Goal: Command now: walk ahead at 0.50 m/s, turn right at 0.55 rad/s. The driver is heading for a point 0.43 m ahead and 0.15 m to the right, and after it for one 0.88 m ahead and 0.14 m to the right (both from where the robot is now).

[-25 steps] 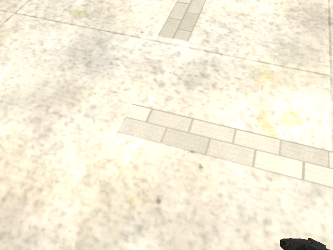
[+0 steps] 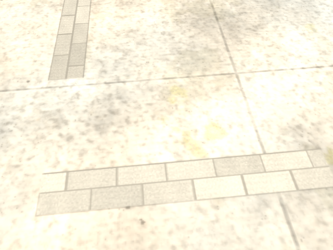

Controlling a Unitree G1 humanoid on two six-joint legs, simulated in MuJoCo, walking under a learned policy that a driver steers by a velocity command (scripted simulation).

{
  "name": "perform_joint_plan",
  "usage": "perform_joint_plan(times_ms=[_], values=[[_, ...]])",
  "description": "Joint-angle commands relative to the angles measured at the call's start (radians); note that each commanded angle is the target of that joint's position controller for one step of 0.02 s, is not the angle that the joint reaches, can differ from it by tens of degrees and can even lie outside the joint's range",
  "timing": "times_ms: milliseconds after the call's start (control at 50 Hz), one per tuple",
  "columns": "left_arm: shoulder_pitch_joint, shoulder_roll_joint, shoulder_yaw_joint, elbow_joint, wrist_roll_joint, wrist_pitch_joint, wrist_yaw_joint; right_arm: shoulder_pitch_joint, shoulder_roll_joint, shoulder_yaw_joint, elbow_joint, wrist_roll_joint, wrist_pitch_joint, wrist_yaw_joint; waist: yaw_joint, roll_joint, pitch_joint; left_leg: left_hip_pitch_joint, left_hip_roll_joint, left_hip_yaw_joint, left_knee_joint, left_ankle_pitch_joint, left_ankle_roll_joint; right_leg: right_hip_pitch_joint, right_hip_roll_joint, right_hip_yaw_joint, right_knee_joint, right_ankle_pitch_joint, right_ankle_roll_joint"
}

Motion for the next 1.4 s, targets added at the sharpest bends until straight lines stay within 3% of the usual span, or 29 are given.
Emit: perform_joint_plan(times_ms=[20, 40, 60, 80, 100, 120, 140, 180, 260, 340, 460, 520, 540, 560, 580, 600, 640, 680, 860, 920, 980, 1040, 1060, 1080, 1100, 1120, 1160, 1240, 1400], values=[[0.091, 0.128, 0.049, -0.064, -0.008, 0.002, -0.003, -0.058, -0.217, -0.044, -0.052, 0.017, 0.005, -0.012, 0.126, 0.117, -0.044, -0.007, 0.277, -0.05, 0.236, 1.163, 0.134, 0.186, 0.1, -0.088, -0.023, -0.102, -0.062], [0.265, 0.19, 0.085, -0.02, -0.009, 0.007, 0.009, -0.08, -0.215, -0.04, -0.058, 0.02, 0.006, -0.012, 0.22, 0.096, -0.136, -0.109, 0.23, -0.032, 0.461, 1.108, 0.1, 0.449, 0.14, -0.073, -0.094, -0.036, -0.102], [0.391, 0.292, 0.117, 0.013, -0.012, 0.02, 0.035, -0.063, -0.149, -0.017, -0.084, -0.018, -0.005, -0.006, 0.235, -0.08, -0.223, -0.395, 0.156, -0.036, 0.802, 0.577, 0.049, 0.754, -0.021, 0.2, -0.12, -0.003, -0.166], [0.313, 0.357, 0.114, -0.023, -0.01, 0.002, 0.034, 0.007, -0.037, 0.02, -0.142, -0.032, -0.042, 0.009, 0.108, -0.278, -0.351, -0.78, -0.077, -0.223, 1.133, -0.196, -0.003, 1.016, -0.254, 0.822, -0.312, -0.165, -0.388], [0.333, 0.266, 0.087, -0.03, 0.003, -0.013, 0.026, -0.108, -0.126, 0.006, -0.157, 0.007, -0.085, 0.028, 0.187, -0.111, -0.384, -0.887, -0.033, -0.409, 1.193, -0.161, 0.025, 1.011, -0.275, 0.877, -0.421, -0.239, -0.362], [0.294, 0.212, 0.071, -0.019, 0.009, -0.031, 0.025, -0.179, -0.14, 0.004, -0.183, 0.036, -0.102, 0.034, 0.172, -0.053, -0.235, -0.949, 0.017, -0.396, 1.146, -0.073, 0.06, 0.905, -0.241, 0.716, -0.414, -0.179, -0.304], [0.225, 0.175, 0.059, -0.031, 0.006, -0.041, 0.025, -0.176, -0.133, 0.004, -0.171, 0.028, -0.104, 0.031, 0.116, 0.044, -0.13, -0.912, 0.067, -0.391, 1.039, 0.005, 0.068, 0.745, -0.192, 0.581, -0.41, -0.069, -0.255], [0.145, 0.123, 0.039, -0.057, 0.01, -0.044, 0.034, -0.143, -0.146, -0.01, -0.152, 0.0, -0.079, 0.032, 0.057, 0.019, -0.078, -0.773, 0.112, -0.392, 0.899, 0.088, 0.05, 0.556, -0.12, 0.433, -0.44, 0.076, -0.212], [0.192, 0.195, 0.056, -0.056, 0.0, -0.048, 0.056, -0.204, -0.106, -0.006, -0.187, -0.034, -0.042, 0.03, 0.055, 0.009, -0.036, -0.749, 0.079, -0.346, 0.683, 0.215, -0.02, 0.44, -0.075, 0.33, -0.469, 0.239, -0.213], [0.241, 0.185, 0.054, -0.042, 0.0, -0.046, 0.063, -0.351, -0.057, 0.012, -0.235, -0.021, -0.042, 0.028, 0.12, -0.066, -0.012, -0.644, 0.009, -0.317, 0.345, 0.485, -0.021, 0.358, 0.006, 0.256, -0.439, 0.121, -0.14], [0.282, 0.19, 0.059, -0.019, -0.007, -0.033, 0.075, -0.399, -0.13, -0.009, -0.284, -0.003, -0.067, 0.044, 0.12, -0.094, -0.012, -0.605, -0.005, -0.384, 0.21, 0.425, 0.011, 0.489, -0.076, 0.424, -0.322, 0.009, -0.111], [0.248, 0.162, 0.049, -0.037, 0.001, -0.021, 0.077, -0.209, -0.175, -0.037, -0.24, -0.014, -0.084, 0.04, 0.023, -0.109, -0.101, -0.343, -0.007, -0.355, 0.159, 0.345, 0.071, 0.482, -0.019, 0.429, -0.125, 0.147, -0.066], [0.246, 0.108, 0.027, -0.059, 0.016, -0.023, 0.072, -0.054, -0.226, -0.051, -0.226, -0.03, -0.085, 0.033, -0.04, -0.019, -0.247, -0.073, 0.146, -0.496, 0.187, 0.292, 0.132, 0.359, 0.045, 0.356, 0.145, 0.037, -0.03], [0.404, 0.041, 0.008, -0.078, -0.013, -0.031, 0.07, 0.047, -0.295, -0.069, -0.194, -0.037, -0.07, 0.034, 0.024, 0.33, -0.381, 0.279, 0.376, -0.96, 0.109, 0.089, 0.297, -0.021, 0.19, 0.232, 0.484, -0.454, 0.046], [0.414, 0.136, 0.017, -0.057, -0.025, -0.033, 0.074, 0.032, -0.211, -0.05, -0.203, -0.011, -0.066, 0.04, 0.012, 0.294, -0.344, 0.264, 0.405, -1.1, 0.042, -0.127, 0.289, -0.158, 0.113, 0.26, 0.638, -0.498, 0.052], [0.305, 0.201, 0.034, -0.066, -0.02, -0.028, 0.073, -0.018, -0.143, -0.032, -0.22, -0.008, -0.059, 0.035, -0.014, 0.181, -0.21, 0.136, 0.365, -0.943, 0.022, -0.129, 0.245, -0.193, 0.073, 0.245, 0.676, -0.403, 0.057], [0.196, 0.191, 0.039, -0.094, 0.004, -0.023, 0.072, -0.103, -0.109, -0.017, -0.22, -0.024, -0.045, 0.033, 0.017, 0.084, -0.064, -0.115, 0.286, -0.702, -0.013, 0.111, 0.209, -0.132, 0.005, 0.202, 0.61, -0.279, 0.06], [0.213, 0.153, 0.038, -0.099, -0.008, -0.013, 0.061, -0.119, -0.092, -0.012, -0.206, -0.028, -0.05, 0.03, 0.052, 0.132, -0.04, -0.215, 0.236, -0.564, -0.06, 0.215, 0.197, -0.058, -0.035, 0.188, 0.551, -0.237, 0.055], [0.044, 0.094, 0.015, -0.164, -0.004, -0.01, 0.032, -0.08, -0.172, -0.033, -0.158, -0.015, -0.046, 0.02, 0.016, 0.084, 0.007, -0.174, 0.222, -0.246, -0.119, 0.464, 0.198, -0.103, -0.047, 0.111, 0.186, 0.074, 0.073], [-0.063, 0.059, -0.004, -0.198, -0.001, -0.022, 0.017, 0.004, -0.186, -0.03, -0.118, 0.002, -0.032, 0.027, -0.022, 0.064, 0.045, -0.16, 0.229, -0.233, -0.122, 0.455, 0.206, -0.045, -0.013, 0.066, 0.037, 0.071, 0.056], [-0.11, 0.085, 0.001, -0.224, 0.002, -0.034, 0.006, 0.035, -0.22, -0.033, -0.089, 0.027, -0.011, 0.033, -0.005, 0.087, 0.07, -0.078, 0.271, -0.273, -0.076, 0.554, 0.209, -0.022, 0.011, 0.031, -0.061, -0.042, 0.029], [0.146, 0.179, 0.05, -0.15, 0.013, -0.042, 0.013, 0.012, -0.231, -0.026, -0.073, 0.034, 0.002, 0.027, 0.164, 0.107, -0.096, -0.123, 0.215, -0.225, 0.239, 0.906, 0.154, 0.404, 0.091, -0.019, -0.187, 0.001, -0.028], [0.319, 0.248, 0.075, -0.111, 0.024, -0.037, 0.03, 0.011, -0.178, -0.004, -0.089, 0.013, -0.006, 0.027, 0.236, 0.064, -0.233, -0.336, 0.167, -0.209, 0.499, 0.682, 0.11, 0.73, -0.036, 0.113, -0.127, 0.058, -0.075], [0.361, 0.35, 0.088, -0.107, 0.038, -0.034, 0.043, 0.114, -0.044, 0.038, -0.123, -0.008, -0.023, 0.036, 0.167, -0.207, -0.383, -0.717, -0.004, -0.225, 0.878, -0.069, 0.039, 1.042, -0.339, 0.586, -0.193, -0.044, -0.224], [0.373, 0.268, 0.067, -0.117, 0.04, -0.039, 0.042, 0.068, -0.135, 0.016, -0.103, 0.021, -0.039, 0.038, 0.214, -0.152, -0.454, -0.788, -0.01, -0.401, 1.026, -0.2, 0.04, 1.006, -0.368, 0.729, -0.294, -0.083, -0.24], [0.32, 0.221, 0.049, -0.105, 0.035, -0.044, 0.041, -0.008, -0.179, -0.002, -0.137, 0.047, -0.042, 0.039, 0.2, -0.133, -0.286, -0.873, 0.035, -0.396, 1.058, -0.138, 0.046, 0.897, -0.33, 0.555, -0.308, -0.043, -0.196], [0.206, 0.15, 0.03, -0.091, 0.024, -0.054, 0.035, -0.06, -0.156, -0.004, -0.143, 0.022, -0.032, 0.033, 0.132, -0.087, -0.132, -0.835, 0.105, -0.37, 0.966, 0.006, 0.042, 0.657, -0.244, 0.341, -0.368, 0.023, -0.146], [0.119, 0.119, 0.03, -0.061, 0.031, -0.093, 0.038, -0.009, -0.086, -0.003, -0.127, 0.022, 0.026, 0.027, 0.048, -0.065, -0.044, -0.723, 0.132, -0.386, 0.892, 0.131, 0.021, 0.455, -0.215, 0.157, -0.512, 0.076, -0.135], [0.166, 0.18, 0.047, 0.019, 0.026, -0.077, 0.071, -0.223, -0.03, 0.019, -0.207, -0.015, 0.017, 0.057, 0.094, -0.026, 0.032, -0.661, 0.061, -0.3, 0.427, 0.438, 0.022, 0.459, -0.165, -0.099, -0.48, 0.39, -0.09]])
